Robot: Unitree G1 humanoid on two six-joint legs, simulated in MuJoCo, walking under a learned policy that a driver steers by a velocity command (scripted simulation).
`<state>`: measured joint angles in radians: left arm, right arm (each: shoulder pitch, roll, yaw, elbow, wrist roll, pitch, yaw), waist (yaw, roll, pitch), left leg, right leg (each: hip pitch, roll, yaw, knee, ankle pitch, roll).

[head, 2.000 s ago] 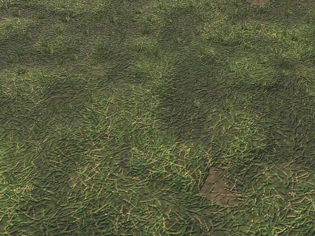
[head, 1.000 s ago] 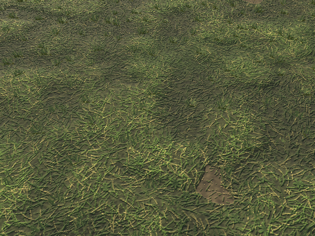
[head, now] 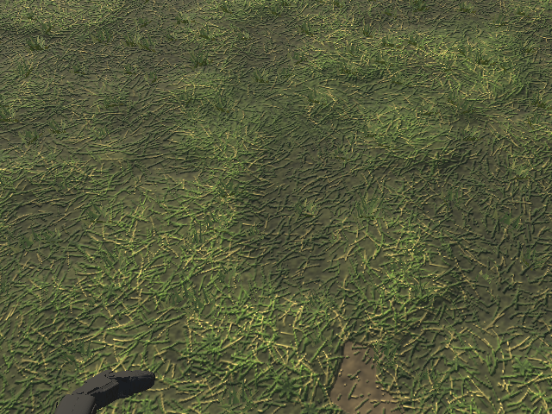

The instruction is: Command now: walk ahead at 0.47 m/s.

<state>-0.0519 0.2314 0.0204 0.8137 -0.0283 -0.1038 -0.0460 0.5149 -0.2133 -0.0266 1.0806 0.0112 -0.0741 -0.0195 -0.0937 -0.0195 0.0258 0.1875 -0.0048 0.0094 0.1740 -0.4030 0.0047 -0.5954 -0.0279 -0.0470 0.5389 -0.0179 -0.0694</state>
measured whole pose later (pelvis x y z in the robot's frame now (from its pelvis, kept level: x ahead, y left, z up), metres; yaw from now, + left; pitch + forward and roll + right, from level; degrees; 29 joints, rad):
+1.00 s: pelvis +0.57 +0.03 +0.02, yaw +0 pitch +2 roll +2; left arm 0.06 0.25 0.05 0.86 -0.01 -0.07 -0.01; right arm 0.37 -0.24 -0.05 0.98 0.01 -0.09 0.00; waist -0.07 -0.04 0.00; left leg 0.01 -0.06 0.06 0.19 -0.23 0.04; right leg -0.66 -0.11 0.02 0.61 0.07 -0.01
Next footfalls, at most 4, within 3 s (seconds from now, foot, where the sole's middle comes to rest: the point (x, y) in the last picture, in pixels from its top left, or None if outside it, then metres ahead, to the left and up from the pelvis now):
0.04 right None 0.21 -0.11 -0.76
0.58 left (211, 390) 0.52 0.13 -0.76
1.14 right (297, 269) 0.83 -0.12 -0.76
1.68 left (208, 189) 1.14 0.12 -0.76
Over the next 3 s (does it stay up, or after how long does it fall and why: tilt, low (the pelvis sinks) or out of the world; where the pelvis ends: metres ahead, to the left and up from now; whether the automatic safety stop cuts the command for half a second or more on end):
stays up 1.32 -0.04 0.01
